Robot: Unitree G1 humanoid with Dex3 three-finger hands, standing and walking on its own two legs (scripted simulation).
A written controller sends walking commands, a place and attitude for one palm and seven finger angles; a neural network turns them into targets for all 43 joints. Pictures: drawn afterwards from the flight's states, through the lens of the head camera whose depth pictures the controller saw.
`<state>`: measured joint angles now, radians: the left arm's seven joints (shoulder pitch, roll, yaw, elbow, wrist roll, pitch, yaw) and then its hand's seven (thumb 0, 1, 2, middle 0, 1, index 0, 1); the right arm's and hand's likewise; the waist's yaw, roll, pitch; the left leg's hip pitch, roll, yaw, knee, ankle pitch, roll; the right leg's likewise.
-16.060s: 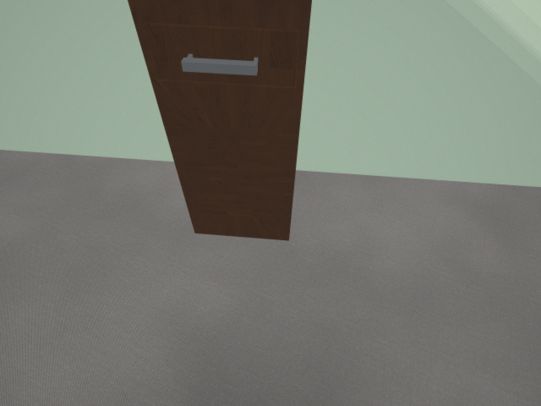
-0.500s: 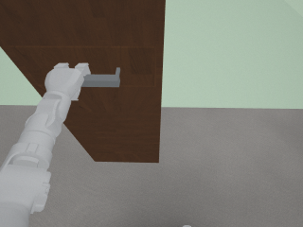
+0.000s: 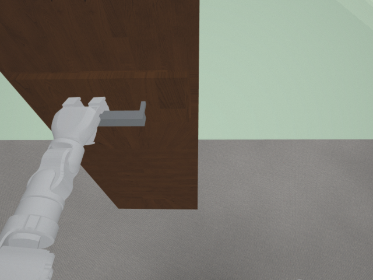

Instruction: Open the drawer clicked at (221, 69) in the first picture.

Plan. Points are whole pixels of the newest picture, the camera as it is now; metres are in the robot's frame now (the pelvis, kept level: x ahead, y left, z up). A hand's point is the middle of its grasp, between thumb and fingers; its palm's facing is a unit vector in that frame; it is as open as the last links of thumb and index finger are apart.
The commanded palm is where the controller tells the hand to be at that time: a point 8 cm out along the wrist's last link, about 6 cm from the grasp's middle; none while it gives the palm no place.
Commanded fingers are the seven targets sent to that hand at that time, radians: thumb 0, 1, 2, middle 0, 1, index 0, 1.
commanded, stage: pull the drawer open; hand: left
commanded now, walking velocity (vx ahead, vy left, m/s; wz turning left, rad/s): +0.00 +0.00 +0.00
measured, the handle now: (104, 111) +0.47 +0.21 +0.08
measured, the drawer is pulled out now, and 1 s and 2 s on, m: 0.02 0.10 0.20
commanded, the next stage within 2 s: none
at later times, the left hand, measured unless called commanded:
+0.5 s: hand (86, 139) +0.40 +0.24 +0.06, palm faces -0.05 -0.01 -1.00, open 6.1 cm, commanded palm +0.38 +0.24 +0.12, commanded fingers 0.00 0.90 0.90 -0.40 -1.35 -0.40 -1.35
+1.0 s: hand (79, 168) +0.33 +0.24 +0.06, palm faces +0.04 -0.06 -1.00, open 6.1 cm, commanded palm +0.29 +0.24 +0.12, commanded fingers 0.00 0.90 0.90 -0.40 -1.35 -0.40 -1.35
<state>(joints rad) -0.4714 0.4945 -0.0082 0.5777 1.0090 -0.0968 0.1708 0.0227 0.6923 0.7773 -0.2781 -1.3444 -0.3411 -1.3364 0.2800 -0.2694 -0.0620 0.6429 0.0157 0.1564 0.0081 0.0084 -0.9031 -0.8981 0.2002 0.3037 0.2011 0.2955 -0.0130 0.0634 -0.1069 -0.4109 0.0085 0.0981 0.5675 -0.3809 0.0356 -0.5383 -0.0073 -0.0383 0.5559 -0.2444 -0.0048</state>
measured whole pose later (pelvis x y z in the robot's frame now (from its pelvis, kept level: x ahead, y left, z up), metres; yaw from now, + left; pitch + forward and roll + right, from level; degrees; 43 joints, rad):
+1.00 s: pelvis -0.01 +0.00 +0.00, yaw +0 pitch +9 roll +0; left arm -0.14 0.47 -0.02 0.23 0.98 -0.04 0.19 0.04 0.70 0.78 -0.26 -1.35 -0.35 -1.31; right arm 0.22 -0.27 -0.06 0.63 0.02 0.12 0.00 0.01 -0.90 -0.90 0.20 0.30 0.20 0.30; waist 0.02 0.07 -0.08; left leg -0.33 0.00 0.09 0.54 -0.37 0.03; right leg -0.46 -0.01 -0.03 0.55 -0.24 0.00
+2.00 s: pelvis -0.01 -0.01 +0.00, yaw +0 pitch +5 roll +0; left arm 0.25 0.47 0.02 -0.10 0.96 -0.04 0.18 0.04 0.66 0.79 -0.29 -1.32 -0.38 -1.32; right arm 0.10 -0.24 0.00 0.61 -0.02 0.09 -0.01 0.01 -0.90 -0.90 0.20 0.30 0.20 0.30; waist 0.07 0.08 -0.05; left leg -0.26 0.01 0.07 0.55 -0.38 0.01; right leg -0.41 0.00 -0.04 0.58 -0.26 -0.02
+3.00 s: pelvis -0.01 -0.01 -0.01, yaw -1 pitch +5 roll -1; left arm 0.74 0.52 0.07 -0.42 0.93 -0.08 0.35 0.03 0.64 0.79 -0.31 -1.30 -0.38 -1.32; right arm 0.12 -0.26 0.01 0.56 -0.01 0.11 0.00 0.01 -0.90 -0.90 0.20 0.30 0.20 0.30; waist 0.10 0.07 -0.06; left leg -0.30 0.02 0.09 0.64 -0.43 0.02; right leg -0.44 0.02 -0.02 0.63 -0.28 -0.01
